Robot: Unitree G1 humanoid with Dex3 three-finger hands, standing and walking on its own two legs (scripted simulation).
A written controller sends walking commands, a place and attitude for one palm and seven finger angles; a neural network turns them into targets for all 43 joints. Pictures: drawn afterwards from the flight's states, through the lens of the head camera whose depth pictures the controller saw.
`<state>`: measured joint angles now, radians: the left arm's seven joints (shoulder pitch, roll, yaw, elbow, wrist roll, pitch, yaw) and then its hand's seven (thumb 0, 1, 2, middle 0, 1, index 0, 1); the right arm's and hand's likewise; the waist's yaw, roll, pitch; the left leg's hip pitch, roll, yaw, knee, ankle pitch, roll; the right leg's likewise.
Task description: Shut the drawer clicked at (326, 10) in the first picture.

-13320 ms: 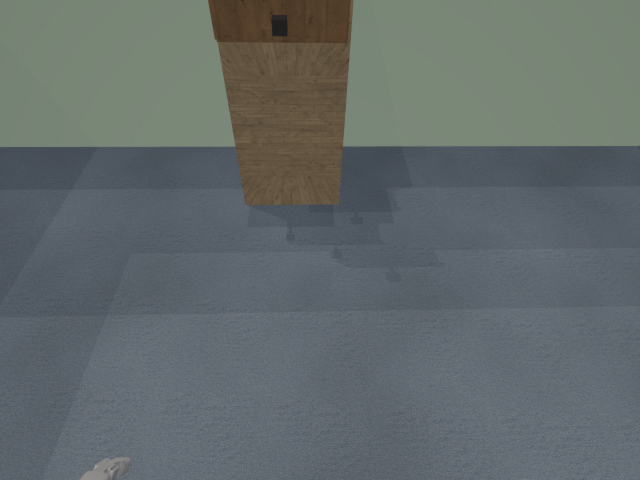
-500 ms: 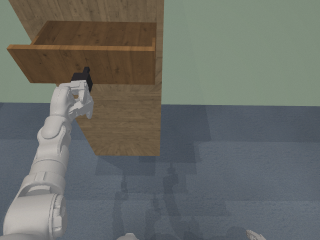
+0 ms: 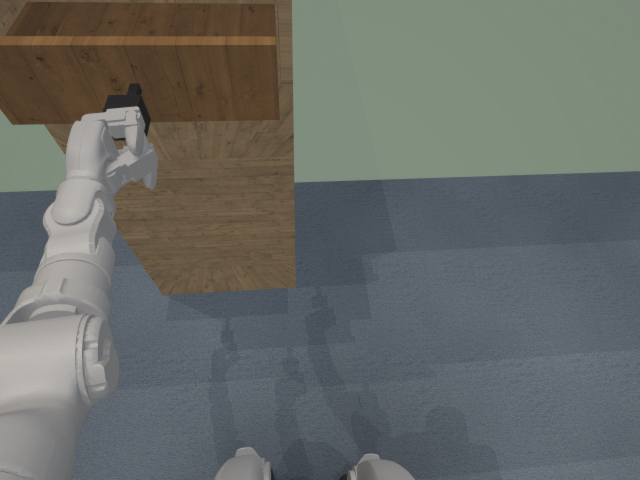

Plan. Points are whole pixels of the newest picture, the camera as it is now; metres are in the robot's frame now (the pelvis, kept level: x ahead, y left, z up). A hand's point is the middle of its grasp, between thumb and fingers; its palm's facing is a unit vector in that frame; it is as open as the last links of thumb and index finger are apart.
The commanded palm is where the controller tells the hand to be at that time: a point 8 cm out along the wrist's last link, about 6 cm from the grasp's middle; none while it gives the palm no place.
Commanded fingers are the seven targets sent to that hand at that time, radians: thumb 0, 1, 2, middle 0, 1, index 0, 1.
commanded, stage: push the drawer shut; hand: left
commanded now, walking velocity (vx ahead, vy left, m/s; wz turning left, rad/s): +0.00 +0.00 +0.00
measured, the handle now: (130, 107) +0.57 +0.23 +0.12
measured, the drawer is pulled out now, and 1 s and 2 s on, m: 0.09 0.00 0.00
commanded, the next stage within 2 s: pull the fist back off the drawer in 1.12 s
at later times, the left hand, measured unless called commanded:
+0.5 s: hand (153, 114) +0.56 +0.20 +0.11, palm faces +0.02 -1.00 -0.03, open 3.4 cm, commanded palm +0.56 +0.24 +0.12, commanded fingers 0.00 0.90 0.90 -1.40 -1.60 -1.40 -1.60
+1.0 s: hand (151, 100) +0.58 +0.20 +0.12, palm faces +0.03 -1.00 -0.03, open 3.4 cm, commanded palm +0.62 +0.23 +0.12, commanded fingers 0.00 0.90 0.90 -1.40 -1.60 -1.40 -1.60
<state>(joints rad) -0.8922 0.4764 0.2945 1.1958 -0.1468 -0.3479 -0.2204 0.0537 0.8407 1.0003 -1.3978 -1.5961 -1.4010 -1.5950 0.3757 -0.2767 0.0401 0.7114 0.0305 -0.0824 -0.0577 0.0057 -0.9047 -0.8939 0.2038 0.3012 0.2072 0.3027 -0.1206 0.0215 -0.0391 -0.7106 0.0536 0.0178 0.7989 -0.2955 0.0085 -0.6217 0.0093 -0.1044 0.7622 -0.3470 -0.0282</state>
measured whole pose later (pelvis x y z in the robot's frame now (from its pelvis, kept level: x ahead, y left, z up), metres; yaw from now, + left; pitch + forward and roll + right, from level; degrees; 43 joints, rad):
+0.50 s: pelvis +0.02 +0.01 -0.01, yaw -1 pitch +18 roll -3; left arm -1.10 0.62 0.36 1.35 -0.07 -0.31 -0.22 0.06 0.79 0.97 -1.40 -1.60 -1.40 -1.59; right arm 0.44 -0.28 0.05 0.70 -0.01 -0.06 -0.04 0.00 -0.90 -0.89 0.20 0.30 0.21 0.30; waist -0.20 0.03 -0.06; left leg -0.83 0.06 0.02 0.84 -0.33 0.02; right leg -0.73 0.02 -0.10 0.77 -0.36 -0.01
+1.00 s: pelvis +0.02 +0.01 -0.01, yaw -1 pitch +20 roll -4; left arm -1.20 0.70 0.36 1.42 -0.03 -0.28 -0.22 0.10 0.72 0.98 -1.40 -1.60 -1.40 -1.59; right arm 0.46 -0.29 0.06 0.69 -0.02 -0.03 -0.03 0.00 -0.90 -0.89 0.21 0.30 0.21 0.30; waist -0.23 0.04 -0.06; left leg -0.88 0.08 0.00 0.87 -0.34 0.02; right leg -0.76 0.03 -0.11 0.77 -0.36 -0.02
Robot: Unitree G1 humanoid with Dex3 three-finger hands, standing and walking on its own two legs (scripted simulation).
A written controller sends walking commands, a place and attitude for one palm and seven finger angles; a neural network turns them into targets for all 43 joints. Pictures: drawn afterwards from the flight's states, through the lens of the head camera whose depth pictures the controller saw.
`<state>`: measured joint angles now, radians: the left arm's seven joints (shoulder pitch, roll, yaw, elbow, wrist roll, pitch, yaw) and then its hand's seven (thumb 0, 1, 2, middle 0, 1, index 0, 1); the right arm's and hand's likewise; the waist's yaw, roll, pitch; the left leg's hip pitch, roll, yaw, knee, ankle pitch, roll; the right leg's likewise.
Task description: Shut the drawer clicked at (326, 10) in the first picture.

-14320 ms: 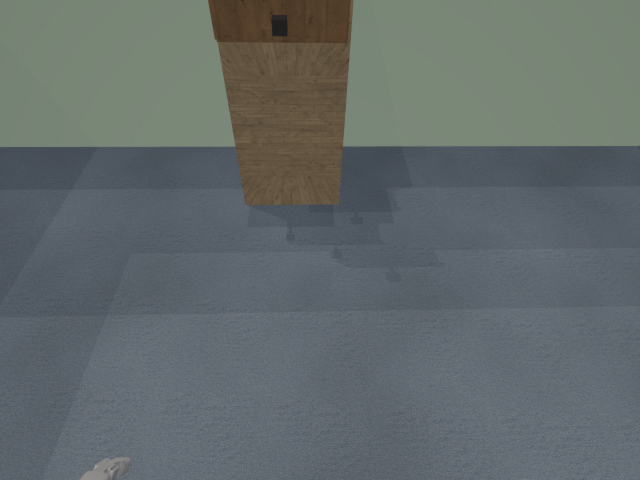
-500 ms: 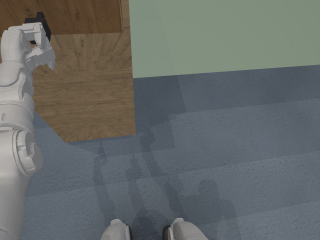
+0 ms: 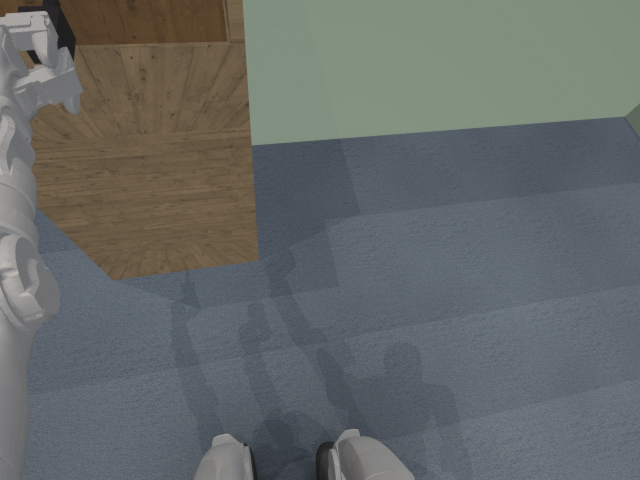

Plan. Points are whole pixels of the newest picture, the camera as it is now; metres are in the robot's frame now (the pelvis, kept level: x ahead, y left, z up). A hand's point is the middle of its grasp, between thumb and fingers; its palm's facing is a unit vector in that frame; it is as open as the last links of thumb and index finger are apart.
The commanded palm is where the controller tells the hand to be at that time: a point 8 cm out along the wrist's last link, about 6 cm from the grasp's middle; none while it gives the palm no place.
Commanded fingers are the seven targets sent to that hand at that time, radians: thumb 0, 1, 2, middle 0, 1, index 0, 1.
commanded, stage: push the drawer shut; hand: left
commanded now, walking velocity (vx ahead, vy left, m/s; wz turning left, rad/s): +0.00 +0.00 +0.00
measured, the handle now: (48, 23) +0.64 +0.24 +0.13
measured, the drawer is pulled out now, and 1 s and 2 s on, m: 0.00 0.00 0.00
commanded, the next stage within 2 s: pull the fist back off the drawer in 0.12 s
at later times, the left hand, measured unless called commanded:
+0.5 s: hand (66, 72) +0.56 +0.21 +0.13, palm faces +0.05 -1.00 -0.03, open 3.5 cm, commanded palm +0.57 +0.23 +0.13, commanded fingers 0.00 0.90 0.90 -1.40 -1.60 -1.40 -1.60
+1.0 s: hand (89, 71) +0.56 +0.19 +0.13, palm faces +0.06 -1.00 -0.01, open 3.3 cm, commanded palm +0.53 +0.24 +0.13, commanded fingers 0.00 0.90 0.90 -1.40 -1.60 -1.40 -1.60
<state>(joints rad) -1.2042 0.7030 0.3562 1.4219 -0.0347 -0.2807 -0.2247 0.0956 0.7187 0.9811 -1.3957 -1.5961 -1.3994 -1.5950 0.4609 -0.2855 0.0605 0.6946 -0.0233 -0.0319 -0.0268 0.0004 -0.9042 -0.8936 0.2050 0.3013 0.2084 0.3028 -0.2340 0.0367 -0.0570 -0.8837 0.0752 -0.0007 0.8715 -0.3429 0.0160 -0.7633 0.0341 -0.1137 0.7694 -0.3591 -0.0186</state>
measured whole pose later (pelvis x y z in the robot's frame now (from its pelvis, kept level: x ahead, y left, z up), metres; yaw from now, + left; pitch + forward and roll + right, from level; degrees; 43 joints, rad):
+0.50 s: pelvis -0.01 +0.01 +0.00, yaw +0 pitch +21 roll -4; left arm -1.22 0.71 0.36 1.42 -0.04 -0.28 -0.22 0.10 0.71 0.97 -1.40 -1.60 -1.40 -1.59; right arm 0.49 -0.29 0.07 0.70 -0.03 -0.05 -0.03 0.00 -0.90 -0.89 0.20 0.30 0.21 0.30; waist -0.24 0.04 -0.05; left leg -0.90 0.07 0.01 0.87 -0.33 0.02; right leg -0.79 0.03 -0.11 0.77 -0.35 -0.01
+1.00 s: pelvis +0.02 +0.00 +0.00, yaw -2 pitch +18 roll -3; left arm -1.04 0.58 0.43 1.26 -0.04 -0.27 -0.17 0.03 0.89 0.91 -1.40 -1.60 -1.40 -1.59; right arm 0.45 -0.27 0.04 0.64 -0.01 0.02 0.00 0.00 -0.90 -0.89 0.20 0.30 0.21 0.30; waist -0.20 0.04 -0.09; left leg -0.79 0.08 0.05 0.85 -0.38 0.02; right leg -0.70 0.03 -0.06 0.76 -0.38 -0.01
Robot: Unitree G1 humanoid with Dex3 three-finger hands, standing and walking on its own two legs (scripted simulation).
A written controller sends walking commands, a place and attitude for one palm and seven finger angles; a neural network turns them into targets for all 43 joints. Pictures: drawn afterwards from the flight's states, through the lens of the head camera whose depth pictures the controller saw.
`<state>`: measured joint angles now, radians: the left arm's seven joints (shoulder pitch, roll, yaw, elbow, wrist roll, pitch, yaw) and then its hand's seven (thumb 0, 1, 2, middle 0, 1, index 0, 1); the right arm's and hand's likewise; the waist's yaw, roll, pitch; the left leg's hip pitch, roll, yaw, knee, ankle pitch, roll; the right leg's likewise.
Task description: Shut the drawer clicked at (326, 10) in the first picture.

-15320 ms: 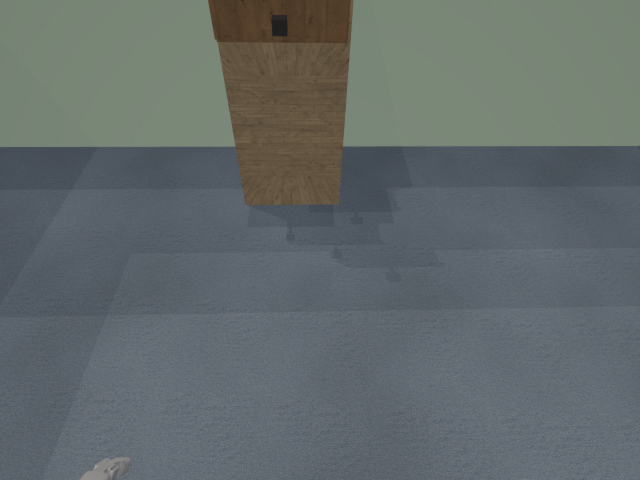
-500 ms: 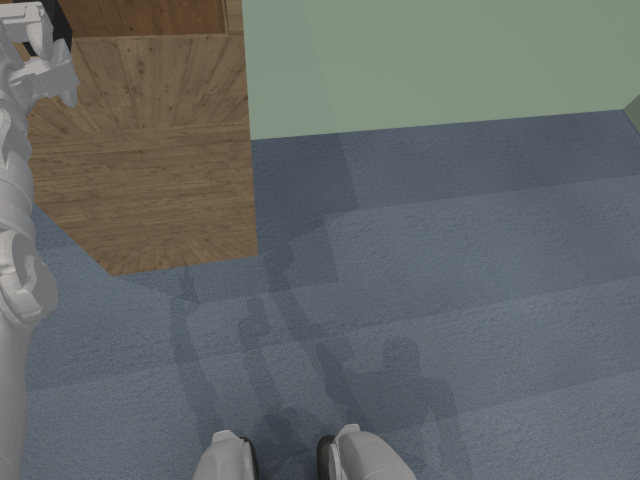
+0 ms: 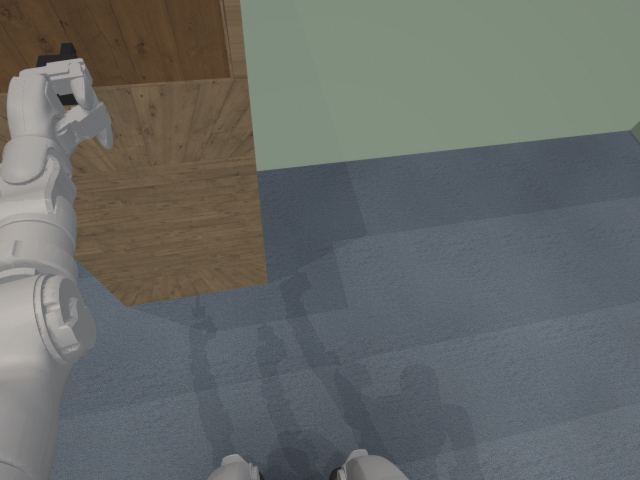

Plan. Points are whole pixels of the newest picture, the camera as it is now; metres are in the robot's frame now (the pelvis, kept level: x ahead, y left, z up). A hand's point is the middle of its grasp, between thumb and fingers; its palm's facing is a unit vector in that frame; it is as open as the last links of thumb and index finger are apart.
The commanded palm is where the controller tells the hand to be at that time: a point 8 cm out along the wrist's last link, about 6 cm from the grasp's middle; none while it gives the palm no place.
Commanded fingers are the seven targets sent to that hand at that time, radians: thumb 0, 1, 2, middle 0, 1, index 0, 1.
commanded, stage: draw the hand back to the body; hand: left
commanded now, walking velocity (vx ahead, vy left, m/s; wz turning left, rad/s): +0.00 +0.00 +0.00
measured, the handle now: (65, 69) +0.61 +0.25 +0.12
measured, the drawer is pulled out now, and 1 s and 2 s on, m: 0.00 0.00 0.00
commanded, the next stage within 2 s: step back with the hand held close in 1.40 s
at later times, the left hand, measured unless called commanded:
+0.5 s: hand (24, 213) +0.38 +0.23 +0.15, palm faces +0.10 -1.00 -0.02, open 3.3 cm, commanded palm +0.34 +0.27 +0.16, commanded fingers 0.00 0.90 0.90 -1.40 -1.60 -1.40 -1.60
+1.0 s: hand out of the picture +0.23 +0.23 +0.19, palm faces +0.38 -0.87 -0.30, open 3.3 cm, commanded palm +0.18 +0.27 +0.20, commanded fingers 0.00 0.90 0.90 -1.40 -1.60 -1.40 -1.60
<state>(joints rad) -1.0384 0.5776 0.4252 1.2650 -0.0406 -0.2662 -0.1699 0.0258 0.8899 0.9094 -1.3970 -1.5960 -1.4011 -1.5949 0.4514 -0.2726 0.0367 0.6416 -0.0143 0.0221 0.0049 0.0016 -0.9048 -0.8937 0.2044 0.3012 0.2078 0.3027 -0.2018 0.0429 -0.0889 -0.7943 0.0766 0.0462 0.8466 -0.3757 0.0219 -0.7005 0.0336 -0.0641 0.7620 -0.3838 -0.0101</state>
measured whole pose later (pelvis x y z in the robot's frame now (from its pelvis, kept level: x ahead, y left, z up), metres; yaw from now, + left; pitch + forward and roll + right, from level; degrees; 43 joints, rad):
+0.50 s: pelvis +0.01 -0.01 +0.02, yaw +3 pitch +7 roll -2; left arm -0.39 0.36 0.29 0.51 -0.24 -0.09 -0.25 0.02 0.90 0.90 -1.40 -1.60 -1.40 -1.60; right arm 0.25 -0.29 0.01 0.56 0.06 0.01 -0.04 0.01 -0.91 -0.89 0.20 0.30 0.20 0.30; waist -0.01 0.04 -0.09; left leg -0.46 0.04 0.03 0.69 -0.34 0.01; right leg -0.37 0.01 -0.08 0.63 -0.37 -0.02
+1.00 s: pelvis +0.00 -0.01 +0.05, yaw +2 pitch -5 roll +0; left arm 0.20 0.31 0.22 -0.14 -0.08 -0.10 0.08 0.02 0.90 0.90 -1.40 -1.60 -1.40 -1.59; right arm 0.19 -0.23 0.06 0.63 0.01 -0.03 -0.07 0.01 -0.90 -0.89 0.20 0.30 0.21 0.30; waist 0.05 0.07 0.03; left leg -0.11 0.02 0.05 0.38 -0.19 0.00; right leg -0.05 0.00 -0.06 0.36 -0.23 -0.02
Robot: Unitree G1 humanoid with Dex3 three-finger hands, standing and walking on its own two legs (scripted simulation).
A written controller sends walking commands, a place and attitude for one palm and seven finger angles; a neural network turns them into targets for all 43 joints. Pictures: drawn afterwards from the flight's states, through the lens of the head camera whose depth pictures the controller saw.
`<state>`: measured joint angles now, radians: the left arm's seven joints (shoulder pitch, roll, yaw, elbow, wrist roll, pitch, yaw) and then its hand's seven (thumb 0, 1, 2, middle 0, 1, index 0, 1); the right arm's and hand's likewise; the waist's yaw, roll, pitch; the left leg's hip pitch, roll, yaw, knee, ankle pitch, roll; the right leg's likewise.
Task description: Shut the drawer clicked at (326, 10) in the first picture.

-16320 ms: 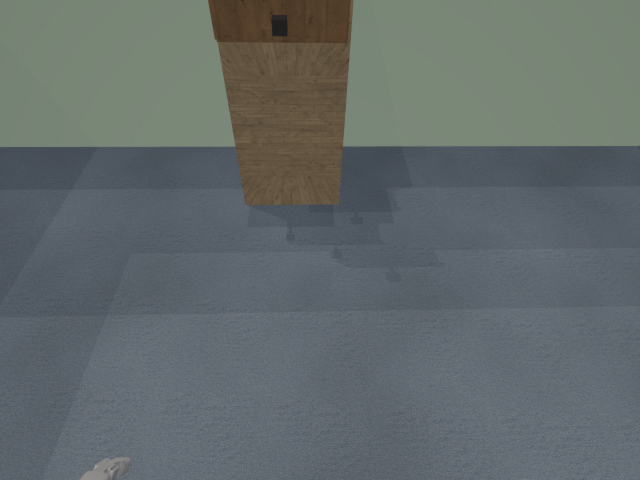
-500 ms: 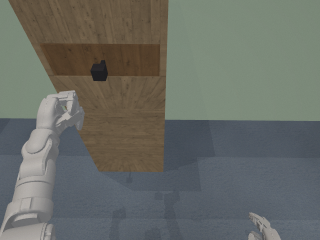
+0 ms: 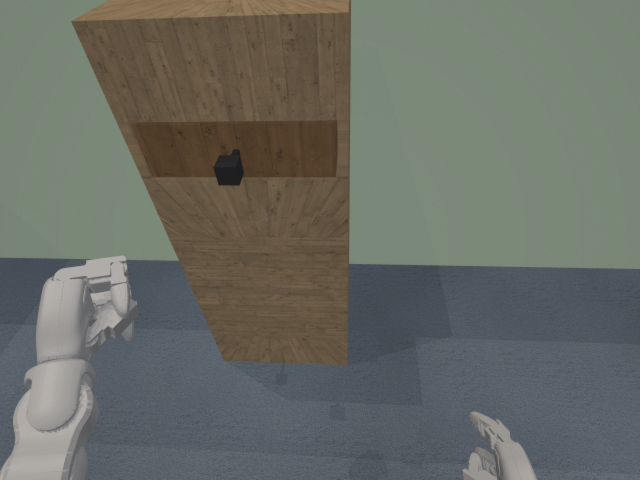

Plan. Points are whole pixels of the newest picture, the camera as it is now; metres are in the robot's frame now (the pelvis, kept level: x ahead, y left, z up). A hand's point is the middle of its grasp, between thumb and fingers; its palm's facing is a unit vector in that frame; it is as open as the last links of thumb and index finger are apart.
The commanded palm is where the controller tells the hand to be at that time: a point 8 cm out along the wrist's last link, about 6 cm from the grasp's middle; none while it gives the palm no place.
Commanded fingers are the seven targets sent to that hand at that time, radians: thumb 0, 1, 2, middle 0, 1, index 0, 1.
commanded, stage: draw the hand back to the body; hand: left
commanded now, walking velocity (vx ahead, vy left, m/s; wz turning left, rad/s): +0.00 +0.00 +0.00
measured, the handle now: (231, 164) +0.63 +0.24 +0.08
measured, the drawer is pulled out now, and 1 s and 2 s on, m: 0.00 0.00 0.00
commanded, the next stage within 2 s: step back with the hand held close in 0.40 s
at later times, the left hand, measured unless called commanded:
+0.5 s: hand (92, 365) +0.18 +0.24 +0.15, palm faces +0.44 -0.82 -0.36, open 3.3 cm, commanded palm +0.12 +0.27 +0.17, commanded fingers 0.00 0.90 0.90 -1.40 -1.60 -1.40 -1.60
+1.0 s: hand (55, 384) +0.16 +0.26 +0.15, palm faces +0.30 -0.81 -0.51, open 3.3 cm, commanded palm +0.09 +0.30 +0.17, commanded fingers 0.00 0.90 0.90 -1.40 -1.60 -1.40 -1.60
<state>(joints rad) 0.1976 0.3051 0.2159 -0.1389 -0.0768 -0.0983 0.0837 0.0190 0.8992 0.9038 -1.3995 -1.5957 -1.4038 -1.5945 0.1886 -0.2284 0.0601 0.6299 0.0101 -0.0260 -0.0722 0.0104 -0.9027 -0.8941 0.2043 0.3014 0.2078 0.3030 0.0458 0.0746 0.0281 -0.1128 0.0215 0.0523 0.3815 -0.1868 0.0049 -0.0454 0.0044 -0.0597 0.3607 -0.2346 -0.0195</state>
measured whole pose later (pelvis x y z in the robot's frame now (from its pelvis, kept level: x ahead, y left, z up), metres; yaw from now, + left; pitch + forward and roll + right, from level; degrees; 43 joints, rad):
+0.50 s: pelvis +0.00 -0.01 +0.00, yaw +1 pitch -6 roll -1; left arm 0.49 0.29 0.26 -0.39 -0.06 -0.13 0.11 0.02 0.89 0.90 -1.40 -1.60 -1.41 -1.59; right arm 0.17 -0.22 0.03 0.63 -0.01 -0.09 -0.09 0.01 -0.90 -0.89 0.20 0.30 0.21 0.30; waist 0.08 0.08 0.04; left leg -0.10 0.03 0.03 0.39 -0.19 -0.01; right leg -0.01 0.02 -0.08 0.33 -0.23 -0.03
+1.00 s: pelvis -0.03 +0.02 -0.01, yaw +0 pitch +1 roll -1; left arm 0.64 0.43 0.36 -0.59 -0.07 -0.18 0.11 0.02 0.89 0.90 -1.40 -1.59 -1.40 -1.59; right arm 0.16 -0.22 -0.01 0.52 0.02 0.03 -0.08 0.01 -0.90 -0.89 0.20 0.30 0.21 0.30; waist 0.01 0.03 0.04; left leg -0.32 0.00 0.05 0.48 -0.17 0.04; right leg -0.26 -0.02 -0.06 0.47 -0.22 0.01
